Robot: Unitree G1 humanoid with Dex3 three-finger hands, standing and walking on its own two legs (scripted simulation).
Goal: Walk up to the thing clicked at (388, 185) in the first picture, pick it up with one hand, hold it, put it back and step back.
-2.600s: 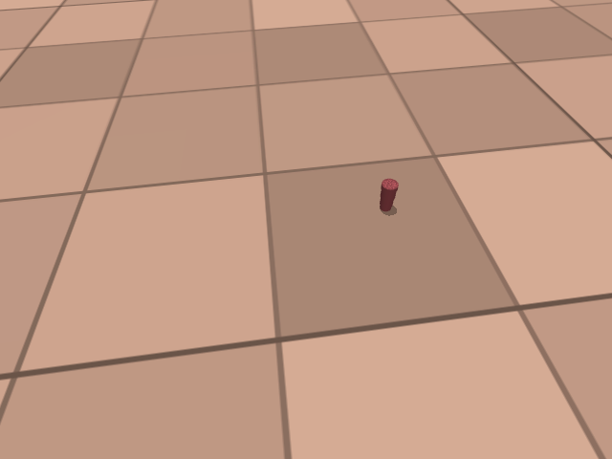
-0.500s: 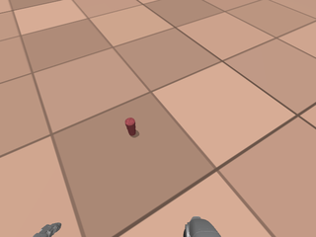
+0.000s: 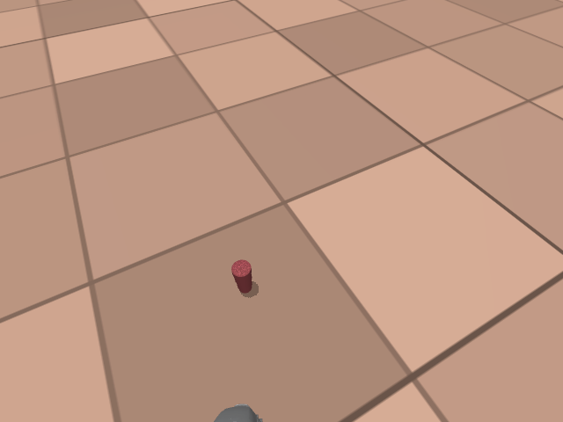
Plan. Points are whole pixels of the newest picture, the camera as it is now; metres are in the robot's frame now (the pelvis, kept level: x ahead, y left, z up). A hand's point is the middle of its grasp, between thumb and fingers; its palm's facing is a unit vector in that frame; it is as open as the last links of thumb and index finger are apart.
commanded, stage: walk up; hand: left
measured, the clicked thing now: (243, 278) +0.70 +0.23 -0.69
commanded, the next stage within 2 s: none
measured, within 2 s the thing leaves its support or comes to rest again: neither
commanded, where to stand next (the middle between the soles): +0.39 +0.02 m, yaw +0 degrees
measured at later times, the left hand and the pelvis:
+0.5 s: hand (155, 328) +0.28 +0.27 -0.12, palm faces -0.04 -0.91 -0.42, open 7.4 cm; pelvis +0.18 -0.01 -0.01, yaw +0 degrees
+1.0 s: hand (156, 292) +0.36 +0.30 -0.15, palm faces -0.06 -0.92 -0.38, open 7.4 cm; pelvis +0.31 +0.03 -0.01, yaw -1 degrees
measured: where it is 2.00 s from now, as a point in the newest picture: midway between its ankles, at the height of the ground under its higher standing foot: (293, 380)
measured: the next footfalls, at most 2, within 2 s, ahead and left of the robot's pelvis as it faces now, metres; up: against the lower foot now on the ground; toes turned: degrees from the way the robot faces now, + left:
left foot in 0.02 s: +0.15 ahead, +0.14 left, +0.00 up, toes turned +5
right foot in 0.42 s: +0.29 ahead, -0.13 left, +0.00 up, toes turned -5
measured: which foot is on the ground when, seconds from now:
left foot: up 0.00-0.00, down 0.02-0.44, up 0.46-0.78, down 0.80-1.00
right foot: down 0.00-0.04, up 0.06-0.40, down 0.42-0.80, up 0.82-1.00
